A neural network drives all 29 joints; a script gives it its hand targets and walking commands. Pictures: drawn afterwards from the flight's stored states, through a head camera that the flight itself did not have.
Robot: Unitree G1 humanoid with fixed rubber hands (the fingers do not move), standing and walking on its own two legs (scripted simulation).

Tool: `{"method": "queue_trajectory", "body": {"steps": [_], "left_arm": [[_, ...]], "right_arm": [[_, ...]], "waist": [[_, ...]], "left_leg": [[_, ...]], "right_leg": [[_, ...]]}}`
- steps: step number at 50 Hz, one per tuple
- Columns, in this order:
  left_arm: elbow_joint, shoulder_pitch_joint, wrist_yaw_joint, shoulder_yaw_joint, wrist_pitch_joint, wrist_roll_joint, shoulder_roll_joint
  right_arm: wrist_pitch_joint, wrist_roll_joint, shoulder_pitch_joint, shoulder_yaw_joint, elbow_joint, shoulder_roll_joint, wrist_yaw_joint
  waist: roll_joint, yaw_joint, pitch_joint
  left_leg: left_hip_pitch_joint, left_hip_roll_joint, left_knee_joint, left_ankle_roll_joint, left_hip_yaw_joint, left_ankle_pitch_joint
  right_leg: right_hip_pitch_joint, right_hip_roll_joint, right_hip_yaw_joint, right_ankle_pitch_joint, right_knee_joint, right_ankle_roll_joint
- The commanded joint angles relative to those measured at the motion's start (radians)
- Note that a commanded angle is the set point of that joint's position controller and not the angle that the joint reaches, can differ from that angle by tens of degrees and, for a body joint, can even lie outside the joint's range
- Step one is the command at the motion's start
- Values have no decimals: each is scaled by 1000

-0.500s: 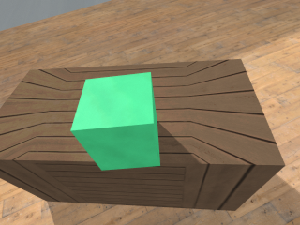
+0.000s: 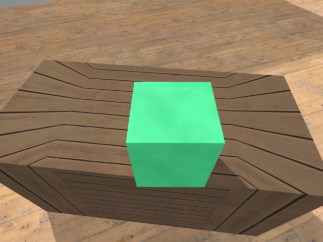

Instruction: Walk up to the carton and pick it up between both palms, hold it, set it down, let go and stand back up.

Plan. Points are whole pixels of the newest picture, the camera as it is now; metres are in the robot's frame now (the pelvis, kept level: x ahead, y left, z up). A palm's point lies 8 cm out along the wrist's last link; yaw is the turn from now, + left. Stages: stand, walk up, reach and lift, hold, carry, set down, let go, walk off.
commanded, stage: walk up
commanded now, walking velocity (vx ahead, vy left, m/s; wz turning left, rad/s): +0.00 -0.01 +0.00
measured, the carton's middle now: (171, 137) +0.40 +0.02 +0.00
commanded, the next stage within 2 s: none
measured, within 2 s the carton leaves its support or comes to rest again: neither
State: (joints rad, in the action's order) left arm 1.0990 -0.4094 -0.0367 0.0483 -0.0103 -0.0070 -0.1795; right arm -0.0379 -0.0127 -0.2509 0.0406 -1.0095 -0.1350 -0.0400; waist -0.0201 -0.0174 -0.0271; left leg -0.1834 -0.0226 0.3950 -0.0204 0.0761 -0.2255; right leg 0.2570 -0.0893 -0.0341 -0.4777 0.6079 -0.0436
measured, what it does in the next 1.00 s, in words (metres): steps to the right: right foot, then right foot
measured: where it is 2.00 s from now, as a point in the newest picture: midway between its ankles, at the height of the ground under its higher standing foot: outside the picture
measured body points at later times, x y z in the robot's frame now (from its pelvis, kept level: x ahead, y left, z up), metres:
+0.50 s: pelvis -0.01 +0.00 +0.00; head +0.01 +0.00 +0.44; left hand -0.03 +0.23 -0.17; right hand -0.01 -0.23 -0.16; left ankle -0.01 +0.10 -0.75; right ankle -0.01 -0.09 -0.74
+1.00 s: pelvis -0.01 -0.10 +0.00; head +0.02 -0.12 +0.45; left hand -0.02 +0.12 -0.15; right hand -0.02 -0.33 -0.17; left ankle -0.04 +0.02 -0.72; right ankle -0.01 -0.19 -0.75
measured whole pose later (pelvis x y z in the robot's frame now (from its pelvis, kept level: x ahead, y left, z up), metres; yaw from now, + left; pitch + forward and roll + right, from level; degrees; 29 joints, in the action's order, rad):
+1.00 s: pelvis -0.01 -0.10 +0.00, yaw +0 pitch +1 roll +0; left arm 1.06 -0.32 -0.05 0.00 0.04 -0.02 -0.11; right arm 0.03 -0.01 -0.27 0.04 -1.12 -0.17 -0.03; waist 0.05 0.01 -0.05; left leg -0.27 -0.03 0.63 0.01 0.05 -0.36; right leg 0.19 0.01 -0.06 -0.19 0.37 0.04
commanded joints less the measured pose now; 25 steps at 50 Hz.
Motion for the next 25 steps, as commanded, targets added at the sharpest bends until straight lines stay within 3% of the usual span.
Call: {"method": "queue_trajectory", "body": {"steps": [1,2,4,7,8,10,12,14,15,16,17,19,20,21,22,23,24,25], "left_arm": [[7,-76,11,1,-15,-9,6],[8,-88,9,4,-18,-9,16],[2,-75,5,-2,-17,-5,18],[-10,-19,-4,-7,-20,0,4],[-10,11,-5,-8,-18,-1,-10],[-6,28,-6,-8,-12,-3,-12],[11,-25,-9,-12,-1,-6,-9],[24,-32,-12,-15,8,-9,-37],[24,22,-9,-15,4,-5,-45],[21,55,-5,-19,3,1,-31],[18,53,-2,-26,3,2,11],[27,45,-9,-27,7,-3,24],[28,36,-14,-19,3,2,7],[15,49,-14,7,-4,-4,-65],[0,65,-11,15,-11,-6,-81],[-18,75,-5,15,-16,-8,-71],[-29,91,0,16,-21,-9,-62],[-50,102,4,24,-28,-16,-70]], "right_arm": [[-5,-9,-80,-8,9,-123,3],[-11,-9,-80,-17,1,-88,3],[-17,2,-100,-28,-23,-74,2],[-12,-5,-88,-29,-24,-94,-3],[-10,-5,-86,-34,-21,-85,-4],[-6,-2,-102,-43,-33,-83,-6],[-1,11,-86,-38,-31,-96,-8],[1,11,-115,-30,-32,-95,-3],[6,7,-131,-32,-41,-79,2],[13,8,-140,-37,-48,-62,3],[17,2,-107,-33,-53,-72,2],[19,-5,-124,-26,-70,-84,5],[17,-8,-121,-17,-58,-111,7],[18,-13,-139,8,-43,-176,-4],[23,-12,-155,20,-53,-217,-12],[27,-13,-169,26,-47,-228,-17],[34,-15,-151,25,-45,-204,-22],[40,-21,-150,32,-37,-208,-26]], "waist": [[130,-5,-44],[122,-10,-22],[195,-13,17],[230,-2,11],[195,7,4],[167,7,-22],[71,-19,12],[-27,15,8],[-85,43,-45],[-91,48,-76],[-91,27,-106],[-79,47,-122],[-101,40,-117],[-88,64,-112],[-25,80,-103],[110,82,-69],[210,87,-83],[236,93,-86]], "left_leg": [[80,-206,-110,-64,-165,509],[82,-216,-100,-84,-178,544],[123,-176,-74,-81,-139,629],[117,-178,-61,-103,-126,581],[111,-194,-46,-119,-149,625],[47,-193,-37,-116,-164,609],[11,-170,-31,-94,-149,453],[-29,-134,-33,-48,-123,236],[-46,-89,-76,-32,-103,76],[-5,-79,-87,-27,-92,35],[7,-95,-83,-23,-111,47],[-5,-114,-82,-19,-135,91],[-21,-134,-86,-26,-151,89],[33,-204,-74,-47,-211,98],[71,-261,-94,-67,-279,47],[96,-327,-126,-109,-346,10],[26,-381,-176,-145,-389,-65],[-27,-406,-210,-170,-410,-140]], "right_leg": [[92,31,-6,9,97,27],[79,35,3,24,111,32],[50,46,-4,52,80,32],[29,44,-11,80,16,39],[21,50,-16,107,-37,43],[-51,43,-5,207,-148,49],[-177,11,26,417,-273,51],[-222,-58,96,550,-278,69],[-152,-50,91,466,-279,73],[-84,-40,93,381,-291,86],[-66,-14,71,346,-311,73],[-79,-12,64,364,-311,68],[-78,3,40,338,-291,57],[-1,17,19,319,-203,47],[85,34,3,259,-131,38],[134,44,-11,174,-46,28],[150,41,-16,105,66,22],[160,44,-18,62,179,15]]}}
